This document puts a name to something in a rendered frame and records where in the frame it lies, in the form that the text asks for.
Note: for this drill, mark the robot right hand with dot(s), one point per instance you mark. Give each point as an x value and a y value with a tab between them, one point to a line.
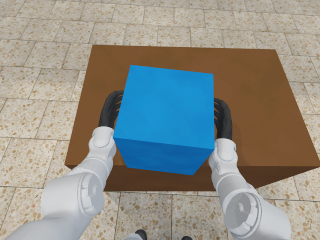
223	122

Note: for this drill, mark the robot left foot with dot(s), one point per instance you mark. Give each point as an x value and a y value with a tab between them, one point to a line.
142	234

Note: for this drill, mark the robot right upper arm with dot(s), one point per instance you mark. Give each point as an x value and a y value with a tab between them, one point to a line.
249	217

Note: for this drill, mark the right robot forearm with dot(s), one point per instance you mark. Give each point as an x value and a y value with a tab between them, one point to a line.
225	176

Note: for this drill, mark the left robot forearm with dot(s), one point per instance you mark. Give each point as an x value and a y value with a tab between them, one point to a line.
99	160

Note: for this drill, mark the robot left hand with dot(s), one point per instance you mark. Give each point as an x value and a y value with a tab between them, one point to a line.
108	113

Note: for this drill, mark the pedestal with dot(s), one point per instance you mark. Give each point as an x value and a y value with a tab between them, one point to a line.
271	137

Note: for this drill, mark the robot left upper arm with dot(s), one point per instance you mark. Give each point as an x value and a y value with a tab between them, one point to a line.
68	205

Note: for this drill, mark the carton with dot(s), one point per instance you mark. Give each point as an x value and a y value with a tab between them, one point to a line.
166	120

